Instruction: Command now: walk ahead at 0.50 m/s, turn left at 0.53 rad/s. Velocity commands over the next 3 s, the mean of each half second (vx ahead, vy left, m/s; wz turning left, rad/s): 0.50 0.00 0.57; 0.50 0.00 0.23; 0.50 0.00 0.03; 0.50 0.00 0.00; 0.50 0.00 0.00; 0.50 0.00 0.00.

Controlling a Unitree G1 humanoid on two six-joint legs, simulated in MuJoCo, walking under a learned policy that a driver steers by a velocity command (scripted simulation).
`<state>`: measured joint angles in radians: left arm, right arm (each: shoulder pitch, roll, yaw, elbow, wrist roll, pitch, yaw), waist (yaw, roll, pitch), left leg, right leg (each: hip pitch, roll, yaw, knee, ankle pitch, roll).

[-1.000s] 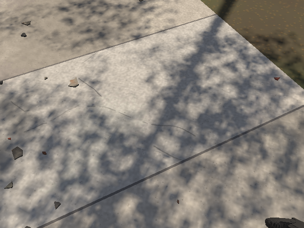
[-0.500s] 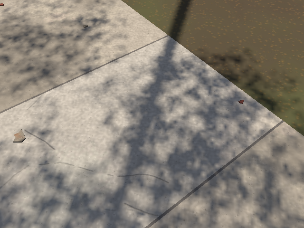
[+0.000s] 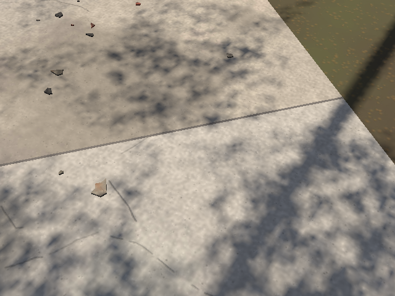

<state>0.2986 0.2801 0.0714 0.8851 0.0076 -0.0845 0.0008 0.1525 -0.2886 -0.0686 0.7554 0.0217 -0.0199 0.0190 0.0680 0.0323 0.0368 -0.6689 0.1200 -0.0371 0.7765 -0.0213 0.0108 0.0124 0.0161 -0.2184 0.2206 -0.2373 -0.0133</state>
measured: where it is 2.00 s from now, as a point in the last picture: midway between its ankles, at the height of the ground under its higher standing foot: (128, 142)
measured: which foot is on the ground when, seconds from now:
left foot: up 0.00-0.14, down 0.16-0.66, up 0.68-1.00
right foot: down 0.00-0.16, up 0.18-0.64, down 0.66-1.00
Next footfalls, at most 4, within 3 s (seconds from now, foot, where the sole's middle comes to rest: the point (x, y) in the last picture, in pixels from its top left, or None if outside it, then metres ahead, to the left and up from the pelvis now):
0.16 left None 0.25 0.14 -0.78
0.66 right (208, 264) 0.59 0.03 -0.78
1.16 left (120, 213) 0.76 0.37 -0.78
1.70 right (161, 141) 1.13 0.26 -0.78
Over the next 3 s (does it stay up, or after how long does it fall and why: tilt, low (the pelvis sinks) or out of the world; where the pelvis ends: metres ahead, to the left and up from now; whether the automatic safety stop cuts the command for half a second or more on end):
stays up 1.61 0.55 0.00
